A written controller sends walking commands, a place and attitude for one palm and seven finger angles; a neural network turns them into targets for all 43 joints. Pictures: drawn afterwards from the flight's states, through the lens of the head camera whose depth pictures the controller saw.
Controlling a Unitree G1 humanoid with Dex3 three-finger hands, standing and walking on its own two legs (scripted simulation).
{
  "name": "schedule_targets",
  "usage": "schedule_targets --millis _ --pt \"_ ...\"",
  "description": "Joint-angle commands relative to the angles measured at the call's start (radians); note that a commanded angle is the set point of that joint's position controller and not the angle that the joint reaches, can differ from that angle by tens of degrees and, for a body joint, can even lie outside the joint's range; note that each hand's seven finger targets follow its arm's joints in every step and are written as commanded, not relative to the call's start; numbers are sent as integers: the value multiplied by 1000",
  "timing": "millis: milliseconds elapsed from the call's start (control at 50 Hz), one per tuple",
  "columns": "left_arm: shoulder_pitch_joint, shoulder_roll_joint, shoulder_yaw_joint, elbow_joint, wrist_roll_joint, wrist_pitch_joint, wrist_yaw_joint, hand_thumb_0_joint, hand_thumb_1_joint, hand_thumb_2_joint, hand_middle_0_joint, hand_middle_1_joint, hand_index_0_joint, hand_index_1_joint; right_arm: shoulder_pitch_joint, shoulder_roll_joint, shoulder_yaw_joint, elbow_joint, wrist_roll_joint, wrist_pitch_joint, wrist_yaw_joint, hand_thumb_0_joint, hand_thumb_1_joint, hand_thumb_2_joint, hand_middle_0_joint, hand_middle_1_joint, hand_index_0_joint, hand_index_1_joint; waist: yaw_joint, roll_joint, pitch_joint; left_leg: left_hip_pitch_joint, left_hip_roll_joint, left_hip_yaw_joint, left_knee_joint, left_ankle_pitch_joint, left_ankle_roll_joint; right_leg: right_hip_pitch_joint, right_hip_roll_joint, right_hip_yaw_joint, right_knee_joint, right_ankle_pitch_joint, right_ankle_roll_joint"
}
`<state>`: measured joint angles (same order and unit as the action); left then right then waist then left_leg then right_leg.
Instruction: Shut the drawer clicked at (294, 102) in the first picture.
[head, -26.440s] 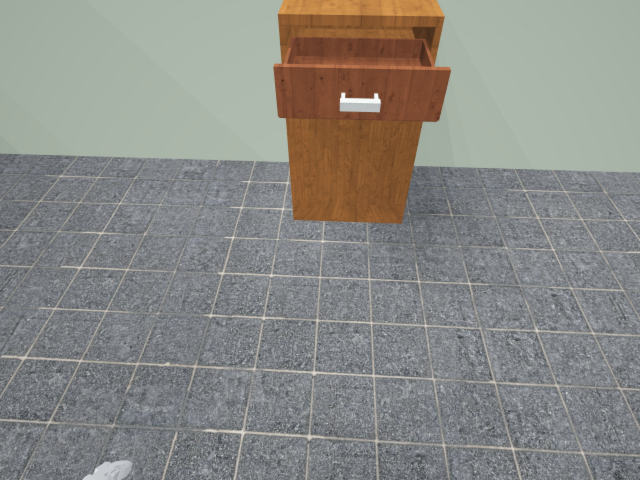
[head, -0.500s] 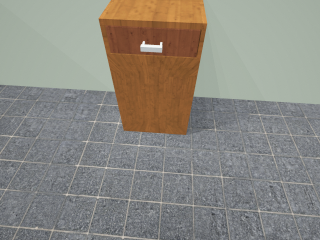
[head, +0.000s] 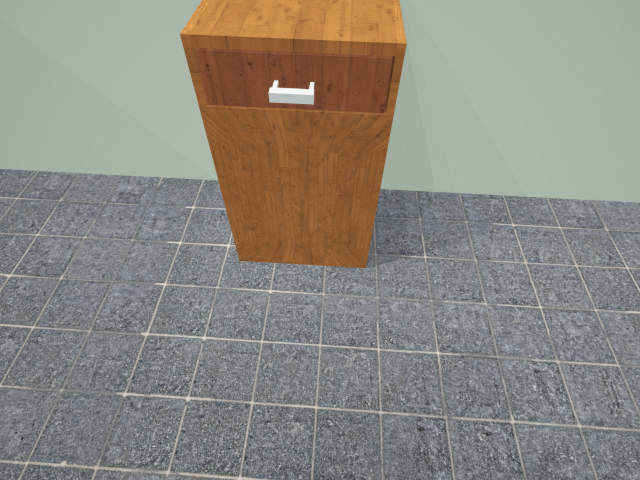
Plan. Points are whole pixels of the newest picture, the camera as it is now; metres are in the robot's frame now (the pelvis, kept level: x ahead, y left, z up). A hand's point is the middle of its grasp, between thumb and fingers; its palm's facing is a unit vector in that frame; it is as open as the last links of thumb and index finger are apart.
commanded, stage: look to check the result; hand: left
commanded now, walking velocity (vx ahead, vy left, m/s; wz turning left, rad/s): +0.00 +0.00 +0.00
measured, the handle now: (292, 90) +0.91 +0.11 -0.02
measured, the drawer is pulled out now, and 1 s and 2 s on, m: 0.00 0.00 0.00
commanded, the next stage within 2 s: stand and wait in 0.08 s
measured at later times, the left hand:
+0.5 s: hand out of the picture +0.08 +0.24 -0.16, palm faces -0.02 -0.95 -0.32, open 7.4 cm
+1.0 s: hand out of the picture +0.08 +0.24 -0.16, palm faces -0.02 -0.95 -0.32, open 7.4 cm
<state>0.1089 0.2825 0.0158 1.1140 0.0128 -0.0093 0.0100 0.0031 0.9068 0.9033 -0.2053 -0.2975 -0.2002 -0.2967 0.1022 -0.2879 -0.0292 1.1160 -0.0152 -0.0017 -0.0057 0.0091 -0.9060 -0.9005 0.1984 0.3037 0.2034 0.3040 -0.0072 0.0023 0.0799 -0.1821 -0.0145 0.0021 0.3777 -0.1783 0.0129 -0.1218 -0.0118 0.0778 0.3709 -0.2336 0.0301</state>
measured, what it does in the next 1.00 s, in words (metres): stands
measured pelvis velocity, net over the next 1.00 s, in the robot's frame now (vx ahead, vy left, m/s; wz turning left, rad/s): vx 0.01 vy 0.00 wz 0.00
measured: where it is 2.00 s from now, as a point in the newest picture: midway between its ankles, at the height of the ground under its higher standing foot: outside the picture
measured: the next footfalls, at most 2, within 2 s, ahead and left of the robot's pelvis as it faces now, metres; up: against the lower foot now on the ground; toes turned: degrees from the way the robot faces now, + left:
none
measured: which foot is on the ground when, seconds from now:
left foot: down 0.00-1.00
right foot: down 0.00-1.00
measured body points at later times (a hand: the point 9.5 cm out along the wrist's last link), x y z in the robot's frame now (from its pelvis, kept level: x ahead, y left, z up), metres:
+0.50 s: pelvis +0.01 +0.00 +0.00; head +0.03 +0.00 +0.45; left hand +0.08 +0.29 -0.14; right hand +0.08 -0.29 -0.14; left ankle +0.02 +0.11 -0.75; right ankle -0.02 -0.14 -0.75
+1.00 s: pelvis +0.01 +0.00 +0.00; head +0.03 +0.00 +0.45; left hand +0.09 +0.29 -0.14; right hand +0.09 -0.29 -0.13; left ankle +0.02 +0.11 -0.75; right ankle -0.02 -0.14 -0.75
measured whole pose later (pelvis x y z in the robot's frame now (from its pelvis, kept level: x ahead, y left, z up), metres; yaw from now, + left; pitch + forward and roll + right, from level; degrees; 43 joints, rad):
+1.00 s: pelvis +0.01 +0.00 +0.00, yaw +0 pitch -1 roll +0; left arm 0.11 0.32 0.02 1.12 0.01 -0.01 0.01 0.00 0.91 0.90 -0.21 -0.30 -0.20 -0.30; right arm 0.09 -0.32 -0.02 1.12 -0.01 -0.01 0.00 0.01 -0.90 -0.90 0.20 0.30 0.20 0.30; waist -0.01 -0.01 0.07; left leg -0.14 -0.02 0.00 0.33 -0.17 0.01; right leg -0.08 -0.02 0.08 0.32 -0.22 0.03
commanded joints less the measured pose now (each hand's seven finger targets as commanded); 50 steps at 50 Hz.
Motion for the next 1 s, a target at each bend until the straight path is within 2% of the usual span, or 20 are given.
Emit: schedule_targets --millis 0,140,340,380,440,500,540,640,840,900,980 --pt "1 194 33 -48 -2 -20 12 0 900 900 -200 -300 -200 -300 -4 -175 -30 -44 0 -21 -12 0 -900 -900 200 300 200 300 -2 -7 -127 117 120 -88 -41 201 16 -30 -91 47 -61 198 -58" --pt "-3 202 36 -53 -1 -19 11 0 900 900 -200 -300 -200 -300 -18 -186 -30 -48 1 -21 -13 0 -900 -900 200 300 200 300 0 13 -102 118 122 -88 -49 204 16 -38 -88 51 -70 189 -58" --pt "-7 213 36 -54 -1 -22 10 0 900 900 -200 -300 -200 -300 -24 -201 -33 -48 2 -23 -11 0 -900 -900 200 300 200 300 -1 -18 -112 132 124 -92 -57 198 17 -32 -92 49 -82 185 -56" --pt "-9 217 36 -53 -2 -24 10 0 900 900 -200 -300 -200 -300 -19 -203 -32 -46 1 -25 -12 0 -900 -900 200 300 200 300 -3 -14 -135 144 125 -89 -55 211 17 -19 -94 49 -79 205 -55" --pt "-11 222 38 -58 -1 -24 10 0 900 900 -200 -300 -200 -300 -24 -210 -34 -49 2 -25 -12 0 -900 -900 200 300 200 300 -3 5 -116 135 124 -87 -56 216 16 -24 -93 51 -81 206 -57" --pt "-9 222 36 -53 -2 -23 10 0 900 900 -200 -300 -200 -300 -25 -206 -32 -45 2 -25 -12 0 -900 -900 200 300 200 300 -3 3 -123 143 127 -87 -60 222 16 -19 -96 47 -80 211 -56" --pt "-12 226 36 -55 -1 -22 9 0 900 900 -200 -300 -200 -300 -29 -216 -33 -48 3 -24 -12 0 -900 -900 200 300 200 300 -2 -12 -105 133 127 -89 -65 199 16 -29 -92 48 -86 187 -55" --pt "-12 231 37 -54 -1 -22 9 0 900 900 -200 -300 -200 -300 -36 -220 -32 -49 3 -25 -11 0 -900 -900 200 300 200 300 -1 5 -108 136 128 -91 -70 193 16 -26 -94 50 -91 174 -56" --pt "-14 239 36 -56 -1 -25 9 0 900 900 -200 -300 -200 -300 -40 -231 -33 -50 4 -27 -11 0 -900 -900 200 300 200 300 -2 -14 -116 149 129 -92 -67 224 16 -18 -98 46 -91 208 -54" --pt "-21 241 35 -55 -2 -24 8 0 900 900 -200 -300 -200 -300 -40 -230 -31 -45 3 -27 -10 0 -900 -900 200 300 200 300 -4 -4 -111 140 129 -95 -79 197 15 -16 -98 46 -96 179 -54" --pt "-19 243 36 -56 -1 -25 8 0 900 900 -200 -300 -200 -300 -41 -232 -32 -46 2 -29 -11 0 -900 -900 200 300 200 300 -4 5 -120 148 129 -91 -74 223 15 -9 -100 46 -94 205 -54"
